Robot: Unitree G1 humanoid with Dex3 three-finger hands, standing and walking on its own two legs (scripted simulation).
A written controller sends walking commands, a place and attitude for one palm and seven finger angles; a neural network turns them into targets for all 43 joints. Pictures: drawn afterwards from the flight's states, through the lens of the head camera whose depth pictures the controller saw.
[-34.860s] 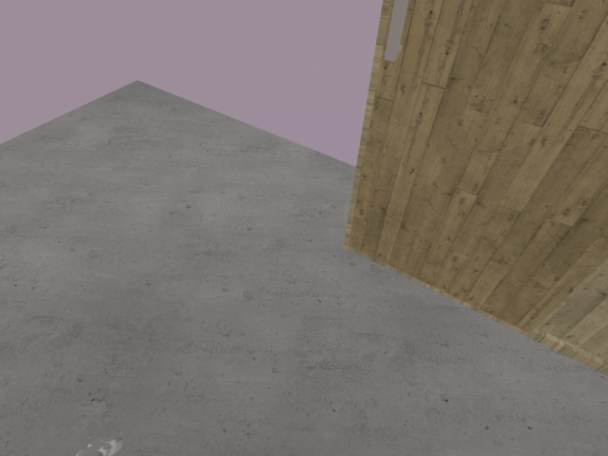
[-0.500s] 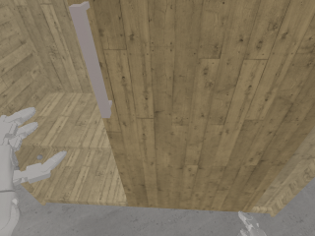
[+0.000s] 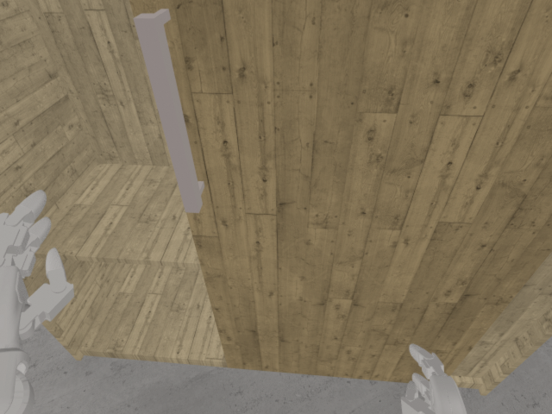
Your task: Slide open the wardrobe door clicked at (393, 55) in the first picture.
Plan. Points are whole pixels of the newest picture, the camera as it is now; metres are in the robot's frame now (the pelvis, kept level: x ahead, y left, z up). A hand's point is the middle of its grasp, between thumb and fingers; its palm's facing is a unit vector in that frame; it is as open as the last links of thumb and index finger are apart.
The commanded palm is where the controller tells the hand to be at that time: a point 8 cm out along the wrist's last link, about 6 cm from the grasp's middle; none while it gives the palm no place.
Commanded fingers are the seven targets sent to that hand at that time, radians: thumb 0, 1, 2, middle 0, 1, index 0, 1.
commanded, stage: draw the hand back to the body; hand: left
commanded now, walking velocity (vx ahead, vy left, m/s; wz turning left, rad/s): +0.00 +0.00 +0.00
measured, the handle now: (180, 124) +0.43 +0.21 +0.24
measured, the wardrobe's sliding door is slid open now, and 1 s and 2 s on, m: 0.56 0.56 0.56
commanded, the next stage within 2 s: step back with the hand held close in 0.10 s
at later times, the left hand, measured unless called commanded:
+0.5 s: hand (67, 298) +0.18 +0.27 +0.15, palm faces +0.37 -0.82 -0.44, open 7.4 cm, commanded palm +0.12 +0.32 +0.17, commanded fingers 0.00 0.90 0.90 -0.20 -0.30 -0.20 -0.30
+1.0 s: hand out of the picture +0.10 +0.30 +0.15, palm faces +0.44 -0.79 -0.41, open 7.4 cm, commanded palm +0.02 +0.34 +0.17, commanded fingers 0.00 0.90 0.90 -0.20 -0.30 -0.20 -0.30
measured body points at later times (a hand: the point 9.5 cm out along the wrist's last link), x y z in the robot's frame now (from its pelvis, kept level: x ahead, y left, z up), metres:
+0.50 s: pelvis -0.03 +0.02 +0.00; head -0.03 +0.01 +0.45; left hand +0.15 +0.31 +0.18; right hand +0.15 -0.23 -0.08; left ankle +0.00 +0.12 -0.74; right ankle +0.00 -0.12 -0.74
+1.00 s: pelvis -0.11 +0.04 -0.02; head -0.10 +0.06 +0.43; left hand +0.07 +0.34 +0.17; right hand +0.05 -0.21 -0.09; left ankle +0.00 +0.12 -0.74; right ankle -0.03 -0.12 -0.73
